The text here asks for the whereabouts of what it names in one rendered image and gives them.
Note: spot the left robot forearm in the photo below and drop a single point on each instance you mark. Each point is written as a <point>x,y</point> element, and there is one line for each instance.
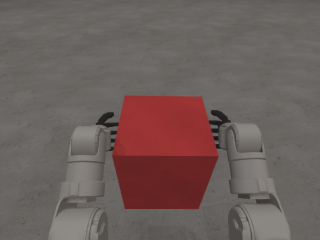
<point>84,172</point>

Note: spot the robot left upper arm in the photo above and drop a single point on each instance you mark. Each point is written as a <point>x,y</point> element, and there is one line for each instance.
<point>80,223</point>

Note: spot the right robot forearm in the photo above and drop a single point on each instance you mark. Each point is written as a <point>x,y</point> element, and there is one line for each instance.
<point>248,166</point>

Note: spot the carton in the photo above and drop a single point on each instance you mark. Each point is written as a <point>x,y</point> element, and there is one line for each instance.
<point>164,152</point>

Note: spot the robot left hand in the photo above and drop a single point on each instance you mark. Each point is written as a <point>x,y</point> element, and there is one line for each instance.
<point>109,124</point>

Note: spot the robot right upper arm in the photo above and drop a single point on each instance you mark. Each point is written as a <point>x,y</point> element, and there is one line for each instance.
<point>257,221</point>

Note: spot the robot right hand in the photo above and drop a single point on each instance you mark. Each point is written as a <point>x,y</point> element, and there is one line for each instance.
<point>224,119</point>

